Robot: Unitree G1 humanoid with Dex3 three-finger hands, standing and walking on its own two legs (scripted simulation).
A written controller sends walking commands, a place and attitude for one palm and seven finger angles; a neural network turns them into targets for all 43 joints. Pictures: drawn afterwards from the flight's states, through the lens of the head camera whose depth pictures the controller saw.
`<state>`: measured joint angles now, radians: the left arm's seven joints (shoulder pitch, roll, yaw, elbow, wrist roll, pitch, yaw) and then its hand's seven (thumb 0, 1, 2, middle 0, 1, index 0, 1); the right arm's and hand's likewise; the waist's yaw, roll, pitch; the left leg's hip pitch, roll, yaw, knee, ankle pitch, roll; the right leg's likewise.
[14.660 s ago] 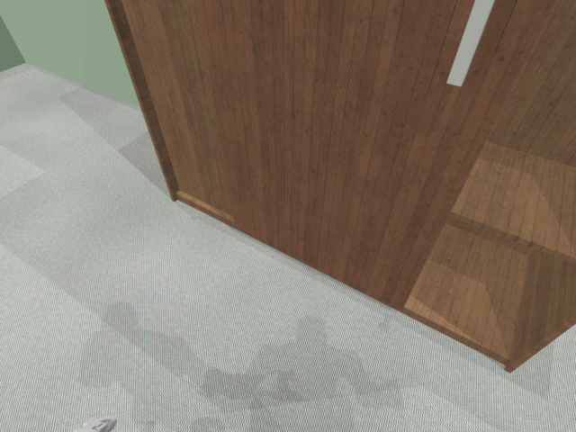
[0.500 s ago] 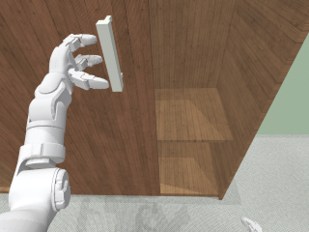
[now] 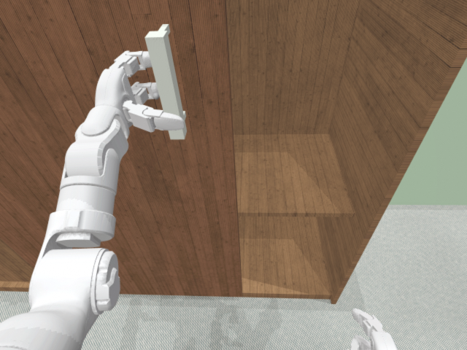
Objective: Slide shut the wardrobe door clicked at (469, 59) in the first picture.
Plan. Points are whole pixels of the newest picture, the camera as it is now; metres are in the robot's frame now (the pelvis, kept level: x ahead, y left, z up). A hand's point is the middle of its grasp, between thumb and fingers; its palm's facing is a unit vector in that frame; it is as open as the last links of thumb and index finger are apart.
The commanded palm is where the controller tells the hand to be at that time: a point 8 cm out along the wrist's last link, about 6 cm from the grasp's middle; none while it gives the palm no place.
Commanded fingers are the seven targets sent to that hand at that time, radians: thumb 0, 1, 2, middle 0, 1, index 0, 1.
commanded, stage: feel for the door with the fingertips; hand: left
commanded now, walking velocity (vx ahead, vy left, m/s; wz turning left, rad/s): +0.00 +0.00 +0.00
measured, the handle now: (171, 84) +0.48 +0.12 +0.25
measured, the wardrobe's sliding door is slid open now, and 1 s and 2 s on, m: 0.38 0.38 0.38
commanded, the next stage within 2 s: slide the fingers in behind the handle in 0.20 s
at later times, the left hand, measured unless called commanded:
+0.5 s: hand (156, 90) +0.44 +0.14 +0.26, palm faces +0.01 -1.00 +0.01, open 13.8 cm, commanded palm +0.41 +0.19 +0.25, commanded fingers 0.00 -0.50 0.30 -0.30 -1.20 -0.30 -1.20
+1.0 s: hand (170, 93) +0.43 +0.12 +0.26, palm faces -0.01 -1.00 +0.02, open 14.0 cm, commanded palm +0.41 +0.17 +0.25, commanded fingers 0.00 -0.50 0.30 -0.30 -1.20 -0.30 -1.20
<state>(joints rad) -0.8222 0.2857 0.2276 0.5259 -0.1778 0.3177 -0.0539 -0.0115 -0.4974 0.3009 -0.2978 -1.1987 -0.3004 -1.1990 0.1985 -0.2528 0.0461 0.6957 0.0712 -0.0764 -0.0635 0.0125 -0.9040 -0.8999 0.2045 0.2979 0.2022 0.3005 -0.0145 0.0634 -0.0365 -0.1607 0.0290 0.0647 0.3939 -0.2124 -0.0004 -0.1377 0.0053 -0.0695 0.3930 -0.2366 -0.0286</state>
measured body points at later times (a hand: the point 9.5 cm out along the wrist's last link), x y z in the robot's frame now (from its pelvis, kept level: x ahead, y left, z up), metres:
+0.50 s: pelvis +0.00 +0.01 +0.00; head -0.01 -0.01 +0.45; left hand +0.43 +0.19 +0.26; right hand +0.12 -0.25 -0.12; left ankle +0.00 +0.12 -0.74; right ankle -0.01 -0.10 -0.74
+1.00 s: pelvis +0.00 +0.01 +0.00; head -0.02 -0.01 +0.45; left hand +0.43 +0.17 +0.26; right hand +0.14 -0.23 -0.11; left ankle +0.00 +0.12 -0.74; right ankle -0.01 -0.10 -0.74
